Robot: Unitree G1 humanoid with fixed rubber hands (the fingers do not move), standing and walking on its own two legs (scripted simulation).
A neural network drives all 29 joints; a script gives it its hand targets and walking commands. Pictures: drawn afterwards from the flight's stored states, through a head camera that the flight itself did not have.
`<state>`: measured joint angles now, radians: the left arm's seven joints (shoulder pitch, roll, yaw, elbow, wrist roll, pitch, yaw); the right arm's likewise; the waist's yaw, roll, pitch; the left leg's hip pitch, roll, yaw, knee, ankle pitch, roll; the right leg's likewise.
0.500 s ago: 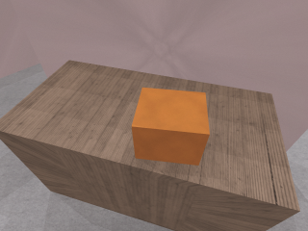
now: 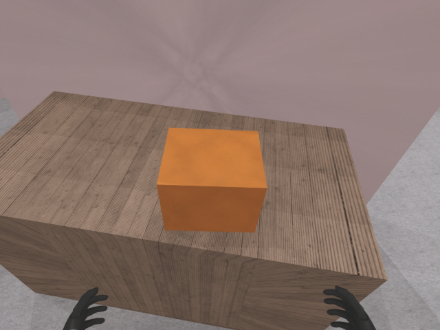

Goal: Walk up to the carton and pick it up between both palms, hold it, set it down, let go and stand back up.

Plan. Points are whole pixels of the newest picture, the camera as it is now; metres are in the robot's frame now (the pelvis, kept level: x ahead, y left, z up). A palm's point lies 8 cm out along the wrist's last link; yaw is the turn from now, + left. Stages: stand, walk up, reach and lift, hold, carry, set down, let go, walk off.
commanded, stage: reach and lift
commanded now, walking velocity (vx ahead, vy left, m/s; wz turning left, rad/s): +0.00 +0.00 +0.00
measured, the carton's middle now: (211, 180) +0.50 +0.03 -0.04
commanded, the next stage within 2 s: none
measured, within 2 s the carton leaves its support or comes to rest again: neither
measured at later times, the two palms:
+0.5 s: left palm (70, 318) +0.19 +0.27 -0.05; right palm (342, 306) +0.20 -0.21 -0.04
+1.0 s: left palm (80, 283) +0.23 +0.26 -0.02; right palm (333, 285) +0.23 -0.19 -0.02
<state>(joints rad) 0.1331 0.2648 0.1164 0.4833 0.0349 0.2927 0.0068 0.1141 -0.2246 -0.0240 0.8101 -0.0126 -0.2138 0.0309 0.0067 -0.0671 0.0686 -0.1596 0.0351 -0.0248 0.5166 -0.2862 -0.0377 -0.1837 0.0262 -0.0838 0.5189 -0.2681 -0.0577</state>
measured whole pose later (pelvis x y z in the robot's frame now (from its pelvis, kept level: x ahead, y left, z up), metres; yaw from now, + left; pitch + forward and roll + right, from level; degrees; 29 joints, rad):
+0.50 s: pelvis +0.03 +0.02 +0.01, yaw -1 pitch -4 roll -1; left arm 0.24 0.23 0.05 0.47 -0.04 0.00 0.03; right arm 0.18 -0.19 -0.04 0.73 0.05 -0.31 0.04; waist 0.05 -0.03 0.01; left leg -0.05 0.02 0.01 0.37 -0.26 -0.01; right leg -0.07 0.02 -0.05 0.34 -0.21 -0.03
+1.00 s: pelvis +0.03 +0.03 +0.01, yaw -2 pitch -3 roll -1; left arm 0.15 0.21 -0.01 0.55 -0.11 -0.29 0.04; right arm 0.11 -0.20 0.00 0.74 0.20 -0.44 0.05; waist 0.04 -0.01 0.00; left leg -0.07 0.02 0.03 0.42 -0.29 0.00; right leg -0.09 0.02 -0.03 0.37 -0.22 -0.02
